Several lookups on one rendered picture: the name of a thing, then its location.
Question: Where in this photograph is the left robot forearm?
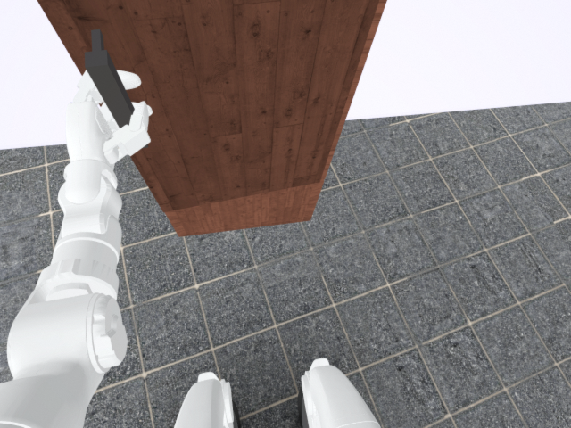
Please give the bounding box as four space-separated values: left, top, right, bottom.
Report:
7 160 122 377

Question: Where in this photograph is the right robot shin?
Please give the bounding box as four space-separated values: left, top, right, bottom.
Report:
307 358 329 428

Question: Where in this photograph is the right robot thigh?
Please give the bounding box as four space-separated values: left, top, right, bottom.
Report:
302 365 381 428

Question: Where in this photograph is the cupboard door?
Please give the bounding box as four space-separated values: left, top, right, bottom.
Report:
37 0 379 212

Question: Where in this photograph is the robot left hand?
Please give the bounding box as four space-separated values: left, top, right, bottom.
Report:
65 70 153 170

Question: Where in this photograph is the robot left upper arm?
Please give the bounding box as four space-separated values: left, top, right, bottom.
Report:
0 292 128 428

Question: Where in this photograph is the handle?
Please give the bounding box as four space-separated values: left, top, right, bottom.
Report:
85 29 148 148

